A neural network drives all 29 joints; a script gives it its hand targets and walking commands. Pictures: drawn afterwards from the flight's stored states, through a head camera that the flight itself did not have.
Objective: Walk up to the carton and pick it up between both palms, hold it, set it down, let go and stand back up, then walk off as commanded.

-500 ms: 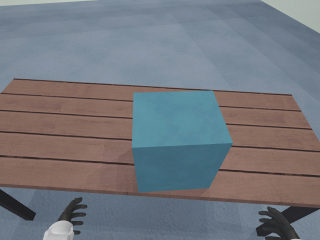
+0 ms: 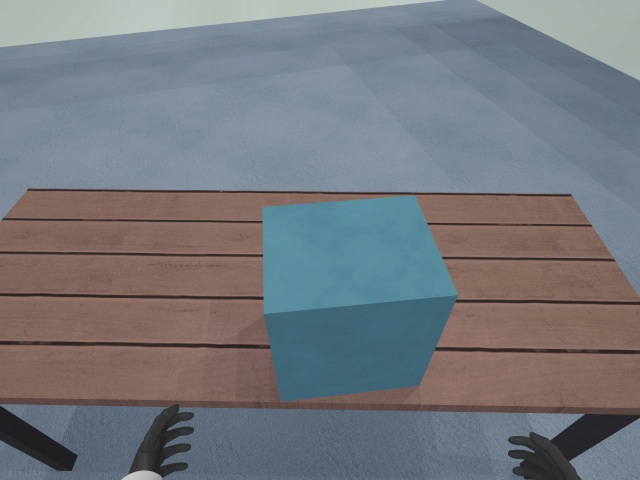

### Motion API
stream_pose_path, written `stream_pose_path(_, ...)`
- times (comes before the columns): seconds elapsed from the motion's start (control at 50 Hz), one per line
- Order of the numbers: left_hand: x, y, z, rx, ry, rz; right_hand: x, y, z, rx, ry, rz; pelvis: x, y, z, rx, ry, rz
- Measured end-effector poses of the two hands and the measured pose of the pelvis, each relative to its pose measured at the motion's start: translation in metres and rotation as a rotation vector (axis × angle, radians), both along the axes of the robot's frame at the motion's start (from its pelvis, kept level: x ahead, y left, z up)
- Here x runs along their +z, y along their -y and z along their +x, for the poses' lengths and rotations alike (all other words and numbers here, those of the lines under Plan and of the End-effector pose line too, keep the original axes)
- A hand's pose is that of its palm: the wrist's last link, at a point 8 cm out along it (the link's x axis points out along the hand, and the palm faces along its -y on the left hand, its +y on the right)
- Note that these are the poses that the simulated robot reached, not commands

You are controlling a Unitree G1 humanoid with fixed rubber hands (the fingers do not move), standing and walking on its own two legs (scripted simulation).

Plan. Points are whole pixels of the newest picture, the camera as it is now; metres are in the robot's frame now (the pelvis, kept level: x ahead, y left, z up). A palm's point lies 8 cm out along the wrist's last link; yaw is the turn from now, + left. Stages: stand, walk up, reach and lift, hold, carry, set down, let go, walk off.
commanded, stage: reach and lift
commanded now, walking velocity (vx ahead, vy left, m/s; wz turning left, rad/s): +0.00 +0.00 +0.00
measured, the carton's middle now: (345, 301) +0.40 -0.02 -0.04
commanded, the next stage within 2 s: none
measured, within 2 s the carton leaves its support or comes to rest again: neither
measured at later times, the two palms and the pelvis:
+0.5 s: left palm out of the picture +0.14 +0.22 -0.05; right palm out of the picture +0.14 -0.24 -0.06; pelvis -0.02 -0.01 +0.00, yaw +0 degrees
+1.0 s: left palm (172, 465) +0.17 +0.20 -0.03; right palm (545, 456) +0.18 -0.24 -0.04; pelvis +0.00 +0.00 +0.00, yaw +1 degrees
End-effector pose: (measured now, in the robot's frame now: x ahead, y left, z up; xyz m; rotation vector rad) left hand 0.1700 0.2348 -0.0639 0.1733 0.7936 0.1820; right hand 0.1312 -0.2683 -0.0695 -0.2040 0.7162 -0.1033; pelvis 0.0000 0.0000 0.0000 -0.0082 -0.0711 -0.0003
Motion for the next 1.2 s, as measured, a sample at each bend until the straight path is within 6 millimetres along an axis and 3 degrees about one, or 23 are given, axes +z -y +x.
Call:
stream_pose_path(0.18, -0.011, 0.016, -0.04, 0.052, 0.026, -0.025, 0.022, 0.011, -0.005, 0.034, 0.042, -0.023, 0.001, 0.005, -0.016, -0.01, -0.004, 0.01)
stream_pose_path(0.28, -0.005, 0.018, -0.046, 0.076, 0.093, -0.024, 0.022, 0.004, -0.001, 0.039, 0.082, 0.011, 0.0, 0.007, -0.021, -0.006, -0.014, 0.014)
stream_pose_path(0.52, 0.016, 0.016, -0.024, 0.067, 0.248, -0.031, 0.013, -0.027, 0.015, 0.02, 0.184, 0.128, -0.001, 0.005, -0.014, -0.002, -0.024, 0.016)
stream_pose_path(0.74, 0.014, 0.029, -0.021, 0.049, 0.354, -0.087, 0.03, -0.022, 0.03, 0.029, 0.278, 0.117, -0.002, 0.004, 0.002, 0.013, -0.022, 0.005)
stream_pose_path(0.86, 0.024, 0.038, -0.016, 0.039, 0.437, -0.098, 0.034, -0.027, 0.035, 0.037, 0.337, 0.153, -0.003, 0.003, 0.005, 0.018, -0.026, 0.003)
stream_pose_path(1.04, 0.033, 0.036, 0.007, 0.034, 0.469, -0.083, 0.035, -0.027, 0.05, 0.05, 0.371, 0.174, -0.003, 0.004, 0.001, 0.012, -0.04, 0.007)
stream_pose_path(1.2, 0.045, 0.033, 0.034, 0.045, 0.499, -0.097, 0.06, -0.019, 0.081, 0.065, 0.425, 0.154, -0.002, 0.01, -0.001, 0.011, -0.048, 0.01)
